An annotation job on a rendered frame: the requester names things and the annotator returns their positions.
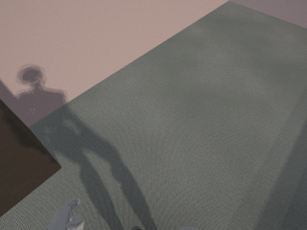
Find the left robot hand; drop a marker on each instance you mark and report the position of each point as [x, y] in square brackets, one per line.
[63, 215]

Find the cabinet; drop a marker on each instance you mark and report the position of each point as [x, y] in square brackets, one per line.
[24, 162]

